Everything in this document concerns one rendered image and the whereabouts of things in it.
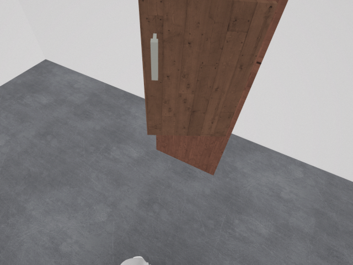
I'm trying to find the cupboard door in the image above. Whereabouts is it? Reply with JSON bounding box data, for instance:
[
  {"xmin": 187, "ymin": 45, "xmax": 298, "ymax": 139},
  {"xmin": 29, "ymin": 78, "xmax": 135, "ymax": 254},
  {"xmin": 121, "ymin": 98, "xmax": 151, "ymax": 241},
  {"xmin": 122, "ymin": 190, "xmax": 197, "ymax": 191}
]
[{"xmin": 138, "ymin": 0, "xmax": 278, "ymax": 137}]

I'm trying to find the handle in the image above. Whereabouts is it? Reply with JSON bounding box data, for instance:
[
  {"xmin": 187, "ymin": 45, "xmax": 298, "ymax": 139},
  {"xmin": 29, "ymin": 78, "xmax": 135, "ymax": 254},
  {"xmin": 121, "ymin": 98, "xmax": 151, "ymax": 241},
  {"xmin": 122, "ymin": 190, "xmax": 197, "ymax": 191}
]
[{"xmin": 151, "ymin": 33, "xmax": 158, "ymax": 81}]

